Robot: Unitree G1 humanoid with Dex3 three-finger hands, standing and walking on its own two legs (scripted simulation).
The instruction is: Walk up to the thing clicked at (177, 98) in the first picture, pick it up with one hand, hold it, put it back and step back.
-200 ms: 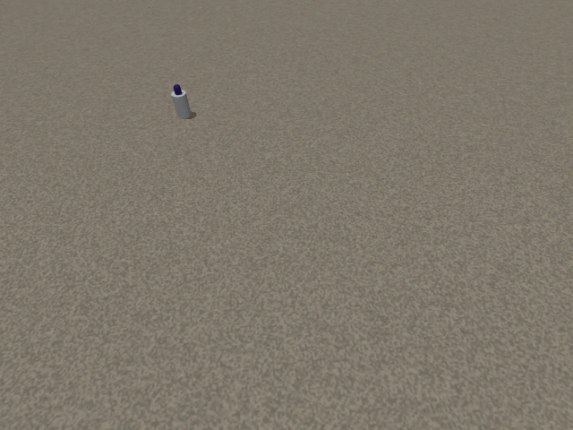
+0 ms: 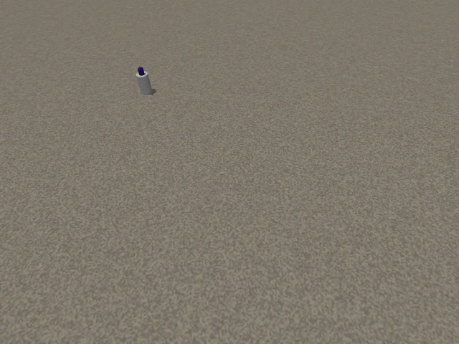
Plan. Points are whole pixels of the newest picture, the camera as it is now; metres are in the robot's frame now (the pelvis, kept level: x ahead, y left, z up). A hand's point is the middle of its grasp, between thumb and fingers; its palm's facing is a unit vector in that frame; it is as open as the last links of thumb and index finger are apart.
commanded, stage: stand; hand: left
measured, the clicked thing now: (143, 79) +2.01 +0.67 -0.68
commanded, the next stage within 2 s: walk up in 0.92 s
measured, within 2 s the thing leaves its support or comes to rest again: neither
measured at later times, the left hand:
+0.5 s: hand out of the picture +0.08 +0.25 -0.16, palm faces -0.03 -0.94 -0.33, open 7.4 cm
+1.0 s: hand out of the picture +0.08 +0.26 -0.15, palm faces +0.02 -0.94 -0.33, open 7.4 cm
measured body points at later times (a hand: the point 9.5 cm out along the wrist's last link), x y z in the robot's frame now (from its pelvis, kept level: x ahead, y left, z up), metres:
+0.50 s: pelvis +0.01 +0.00 +0.00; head +0.01 +0.00 +0.45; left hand +0.08 +0.30 -0.13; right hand +0.08 -0.30 -0.13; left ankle +0.01 +0.12 -0.75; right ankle +0.01 -0.12 -0.75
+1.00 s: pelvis +0.01 +0.00 +0.00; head +0.01 +0.00 +0.45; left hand +0.08 +0.31 -0.12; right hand +0.09 -0.31 -0.13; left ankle +0.00 +0.12 -0.74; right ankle +0.01 -0.12 -0.74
